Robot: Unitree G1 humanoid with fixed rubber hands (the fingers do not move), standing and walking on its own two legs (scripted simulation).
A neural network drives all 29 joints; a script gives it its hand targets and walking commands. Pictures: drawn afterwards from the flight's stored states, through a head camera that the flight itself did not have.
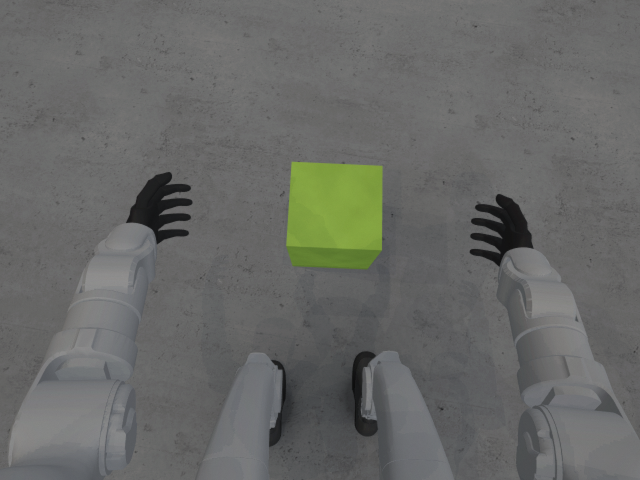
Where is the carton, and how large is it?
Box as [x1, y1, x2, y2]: [286, 162, 382, 268]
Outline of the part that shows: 292,162 286,246 292,265 367,268 381,250 382,166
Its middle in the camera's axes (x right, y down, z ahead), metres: +0.03 -0.06 +1.00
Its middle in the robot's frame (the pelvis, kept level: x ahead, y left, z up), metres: +0.56 -0.03 -0.56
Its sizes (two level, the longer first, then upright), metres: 0.210 0.200 0.250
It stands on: the floor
